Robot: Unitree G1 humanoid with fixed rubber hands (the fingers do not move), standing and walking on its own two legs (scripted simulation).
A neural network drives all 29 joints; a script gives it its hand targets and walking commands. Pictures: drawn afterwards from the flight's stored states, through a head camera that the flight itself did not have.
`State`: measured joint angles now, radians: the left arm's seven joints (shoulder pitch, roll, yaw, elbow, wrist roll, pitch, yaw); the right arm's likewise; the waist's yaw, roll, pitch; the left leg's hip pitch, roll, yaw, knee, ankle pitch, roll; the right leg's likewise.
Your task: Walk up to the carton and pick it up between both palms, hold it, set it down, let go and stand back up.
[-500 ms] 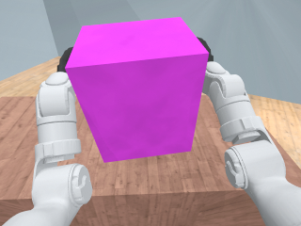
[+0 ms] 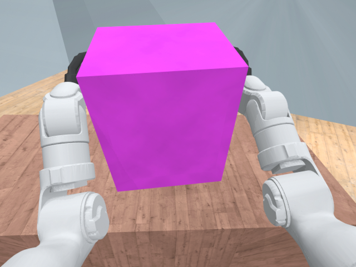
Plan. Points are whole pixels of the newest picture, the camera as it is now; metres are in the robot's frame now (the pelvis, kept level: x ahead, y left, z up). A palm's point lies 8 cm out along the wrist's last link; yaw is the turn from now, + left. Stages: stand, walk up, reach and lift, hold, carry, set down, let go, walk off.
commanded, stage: hold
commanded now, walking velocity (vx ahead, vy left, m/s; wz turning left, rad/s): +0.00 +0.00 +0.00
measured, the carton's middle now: (164, 110) +0.36 +0.01 +0.24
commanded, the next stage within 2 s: none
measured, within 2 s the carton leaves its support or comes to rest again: neither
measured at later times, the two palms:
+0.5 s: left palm (76, 91) +0.36 +0.18 +0.29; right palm (240, 86) +0.37 -0.15 +0.29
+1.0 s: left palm (76, 92) +0.36 +0.17 +0.29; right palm (240, 86) +0.37 -0.15 +0.29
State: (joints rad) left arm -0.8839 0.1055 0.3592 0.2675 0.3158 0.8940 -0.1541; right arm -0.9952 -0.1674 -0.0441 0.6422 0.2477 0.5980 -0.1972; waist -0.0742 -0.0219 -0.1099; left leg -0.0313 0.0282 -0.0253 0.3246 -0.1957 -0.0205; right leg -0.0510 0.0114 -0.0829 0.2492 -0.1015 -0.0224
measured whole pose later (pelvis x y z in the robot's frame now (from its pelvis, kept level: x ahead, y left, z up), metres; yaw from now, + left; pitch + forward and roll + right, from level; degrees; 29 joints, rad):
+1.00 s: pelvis +0.00 +0.00 +0.00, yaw +0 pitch -6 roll -1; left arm -0.87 0.09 0.36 0.22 0.33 0.90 -0.16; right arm -0.96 -0.16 -0.05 0.61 0.24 0.58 -0.19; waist -0.08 -0.03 -0.09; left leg -0.02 0.03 -0.02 0.32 -0.19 -0.02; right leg -0.05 0.01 -0.08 0.25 -0.10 -0.02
